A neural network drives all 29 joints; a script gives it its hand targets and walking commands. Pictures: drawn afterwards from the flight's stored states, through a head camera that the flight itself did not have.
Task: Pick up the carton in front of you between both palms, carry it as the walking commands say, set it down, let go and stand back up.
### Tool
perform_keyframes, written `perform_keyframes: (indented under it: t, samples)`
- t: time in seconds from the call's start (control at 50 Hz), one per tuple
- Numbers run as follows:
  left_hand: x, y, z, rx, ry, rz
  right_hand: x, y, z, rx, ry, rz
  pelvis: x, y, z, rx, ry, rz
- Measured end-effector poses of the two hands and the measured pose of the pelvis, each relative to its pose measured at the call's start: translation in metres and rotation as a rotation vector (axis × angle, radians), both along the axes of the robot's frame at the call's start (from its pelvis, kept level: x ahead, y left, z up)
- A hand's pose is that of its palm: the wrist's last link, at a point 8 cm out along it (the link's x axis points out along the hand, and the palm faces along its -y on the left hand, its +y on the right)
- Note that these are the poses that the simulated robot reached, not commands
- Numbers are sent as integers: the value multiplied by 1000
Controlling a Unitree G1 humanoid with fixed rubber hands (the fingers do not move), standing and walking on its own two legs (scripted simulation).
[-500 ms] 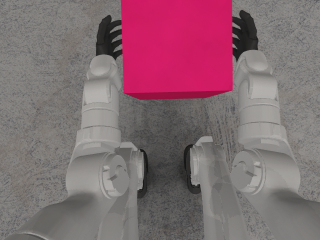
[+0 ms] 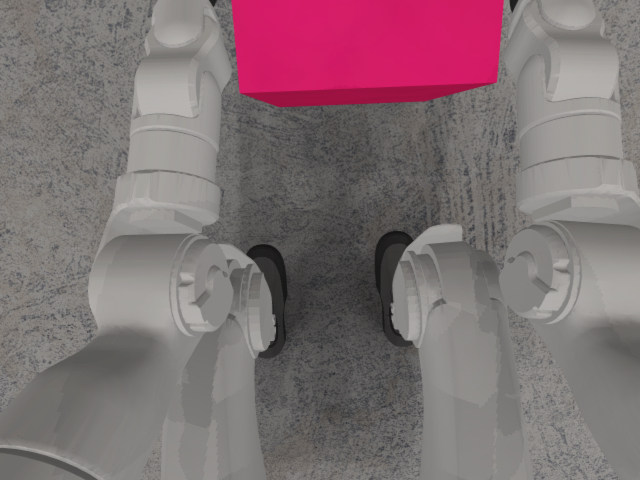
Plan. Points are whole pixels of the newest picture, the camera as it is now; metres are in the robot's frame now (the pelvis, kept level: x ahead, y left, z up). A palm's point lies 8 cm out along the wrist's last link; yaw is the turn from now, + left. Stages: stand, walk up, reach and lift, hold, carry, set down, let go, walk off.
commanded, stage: set down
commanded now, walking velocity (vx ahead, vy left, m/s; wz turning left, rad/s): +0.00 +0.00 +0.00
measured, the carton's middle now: out of the picture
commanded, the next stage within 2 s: none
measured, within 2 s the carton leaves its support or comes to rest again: rests again in 0.46 s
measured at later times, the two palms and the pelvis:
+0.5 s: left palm (203, 7) +0.55 +0.09 -0.21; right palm out of the picture +0.53 -0.21 -0.20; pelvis +0.00 +0.00 -0.04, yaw +0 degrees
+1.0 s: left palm (200, 7) +0.56 +0.10 -0.21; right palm out of the picture +0.53 -0.22 -0.21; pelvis -0.01 +0.00 -0.05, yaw +0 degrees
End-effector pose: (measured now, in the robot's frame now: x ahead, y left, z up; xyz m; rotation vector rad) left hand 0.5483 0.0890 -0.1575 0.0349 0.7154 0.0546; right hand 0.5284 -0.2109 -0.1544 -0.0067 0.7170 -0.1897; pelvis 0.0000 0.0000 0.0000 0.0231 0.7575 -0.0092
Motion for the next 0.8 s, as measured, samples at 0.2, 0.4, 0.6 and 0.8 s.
perform_keyframes:
  t: [0.2, 0.4, 0.6, 0.8]
  samples:
    - [17, -2, -31, 9, -3, -16, 11, -2, -36, 7, -3, -8, 5, -2, -27, 6, -50, -7]
    - [9, 0, -39, 5, 25, -19, 5, -1, -40, 10, 26, 16, 2, 0, -36, 2, -71, -13]
    - [6, 4, -50, -11, 33, -38, 1, 0, -53, 16, 36, 30, -5, 3, -43, -11, -126, -1]
    - [6, 6, -52, -33, 29, -62, 0, -3, -55, 43, 27, 53, -8, 4, -47, -12, -163, 2]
